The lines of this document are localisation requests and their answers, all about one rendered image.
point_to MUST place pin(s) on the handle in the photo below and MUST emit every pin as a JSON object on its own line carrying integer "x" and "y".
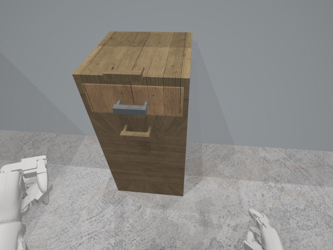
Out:
{"x": 130, "y": 135}
{"x": 123, "y": 75}
{"x": 130, "y": 109}

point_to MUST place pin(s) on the robot left hand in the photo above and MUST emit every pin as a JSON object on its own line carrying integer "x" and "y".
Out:
{"x": 13, "y": 187}

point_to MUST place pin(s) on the cabinet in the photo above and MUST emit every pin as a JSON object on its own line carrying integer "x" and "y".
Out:
{"x": 156, "y": 166}

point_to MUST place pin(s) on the robot left forearm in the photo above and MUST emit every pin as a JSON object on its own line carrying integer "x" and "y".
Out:
{"x": 11, "y": 236}

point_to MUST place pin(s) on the drawer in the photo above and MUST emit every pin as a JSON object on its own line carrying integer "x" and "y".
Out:
{"x": 162, "y": 100}

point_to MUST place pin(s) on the robot right hand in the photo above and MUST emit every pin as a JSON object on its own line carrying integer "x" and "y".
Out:
{"x": 267, "y": 238}

